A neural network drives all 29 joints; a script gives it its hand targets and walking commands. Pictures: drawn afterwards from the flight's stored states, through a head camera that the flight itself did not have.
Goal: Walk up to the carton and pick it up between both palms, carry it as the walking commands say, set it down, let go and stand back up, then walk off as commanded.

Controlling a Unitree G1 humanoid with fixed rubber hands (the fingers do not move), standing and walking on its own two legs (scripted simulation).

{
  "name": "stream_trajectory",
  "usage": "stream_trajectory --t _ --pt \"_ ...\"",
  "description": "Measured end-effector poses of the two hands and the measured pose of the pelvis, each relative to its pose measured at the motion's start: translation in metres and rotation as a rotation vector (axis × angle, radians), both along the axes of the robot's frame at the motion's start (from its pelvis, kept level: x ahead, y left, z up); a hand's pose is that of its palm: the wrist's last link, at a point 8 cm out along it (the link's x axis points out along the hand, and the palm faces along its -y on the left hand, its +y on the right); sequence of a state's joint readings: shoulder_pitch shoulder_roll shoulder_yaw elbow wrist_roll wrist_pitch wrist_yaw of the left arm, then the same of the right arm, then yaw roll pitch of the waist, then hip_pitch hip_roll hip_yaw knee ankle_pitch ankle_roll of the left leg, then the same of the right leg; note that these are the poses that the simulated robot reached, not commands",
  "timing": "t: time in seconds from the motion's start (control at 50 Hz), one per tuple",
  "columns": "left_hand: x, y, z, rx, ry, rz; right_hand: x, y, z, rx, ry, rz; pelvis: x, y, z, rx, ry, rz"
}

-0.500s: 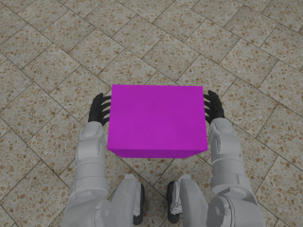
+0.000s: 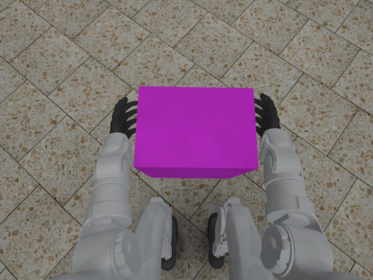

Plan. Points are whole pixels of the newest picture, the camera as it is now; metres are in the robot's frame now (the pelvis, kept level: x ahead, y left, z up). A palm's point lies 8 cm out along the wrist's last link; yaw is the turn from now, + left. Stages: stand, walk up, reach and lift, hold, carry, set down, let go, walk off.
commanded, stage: set down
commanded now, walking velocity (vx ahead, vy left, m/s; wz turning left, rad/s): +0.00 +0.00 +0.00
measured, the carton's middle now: (193, 141) +0.41 +0.01 -0.14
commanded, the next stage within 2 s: none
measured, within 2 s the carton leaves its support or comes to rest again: neither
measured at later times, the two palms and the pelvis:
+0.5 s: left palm (131, 136) +0.43 +0.17 -0.15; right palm (255, 131) +0.44 -0.16 -0.15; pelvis -0.01 -0.01 -0.07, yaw +2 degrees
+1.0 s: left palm (139, 139) +0.45 +0.17 -0.25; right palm (246, 135) +0.46 -0.16 -0.25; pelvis -0.03 -0.01 -0.14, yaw +2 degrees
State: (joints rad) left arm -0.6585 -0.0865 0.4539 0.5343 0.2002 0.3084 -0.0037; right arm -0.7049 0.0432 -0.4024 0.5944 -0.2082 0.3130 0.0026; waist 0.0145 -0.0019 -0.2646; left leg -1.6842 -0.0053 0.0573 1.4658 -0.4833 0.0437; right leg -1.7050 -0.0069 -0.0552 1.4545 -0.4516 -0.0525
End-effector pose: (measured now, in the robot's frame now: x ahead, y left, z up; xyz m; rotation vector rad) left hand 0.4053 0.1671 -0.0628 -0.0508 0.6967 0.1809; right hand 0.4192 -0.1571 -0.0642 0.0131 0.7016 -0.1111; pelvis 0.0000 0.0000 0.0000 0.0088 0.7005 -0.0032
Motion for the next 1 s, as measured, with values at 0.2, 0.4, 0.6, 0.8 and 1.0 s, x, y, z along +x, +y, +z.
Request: stream_trajectory --t 0.2,0.4,0.6,0.8,1.0 --pt "0.008 0.001 -0.034 0.000 0.000 0.005 0.009 0.001 -0.033 -0.006 -0.001 0.006 -0.007 -0.001 -0.028 0.001 0.039 0.018" --pt "0.017 0.002 -0.069 0.005 0.001 0.008 0.020 0.002 -0.068 -0.007 -0.001 0.011 -0.012 -0.005 -0.054 0.001 0.075 0.032" --pt "0.027 0.001 -0.107 0.008 -0.001 0.003 0.030 0.001 -0.106 -0.007 -0.002 0.010 -0.016 -0.008 -0.082 0.001 0.103 0.030" --pt "0.036 0.001 -0.146 0.012 -0.002 0.001 0.038 0.002 -0.146 -0.003 -0.004 0.009 -0.020 -0.009 -0.110 0.002 0.117 0.030" --pt "0.041 0.001 -0.183 0.013 0.000 0.001 0.044 0.001 -0.182 -0.005 -0.002 0.011 -0.026 -0.009 -0.138 0.002 0.113 0.030"
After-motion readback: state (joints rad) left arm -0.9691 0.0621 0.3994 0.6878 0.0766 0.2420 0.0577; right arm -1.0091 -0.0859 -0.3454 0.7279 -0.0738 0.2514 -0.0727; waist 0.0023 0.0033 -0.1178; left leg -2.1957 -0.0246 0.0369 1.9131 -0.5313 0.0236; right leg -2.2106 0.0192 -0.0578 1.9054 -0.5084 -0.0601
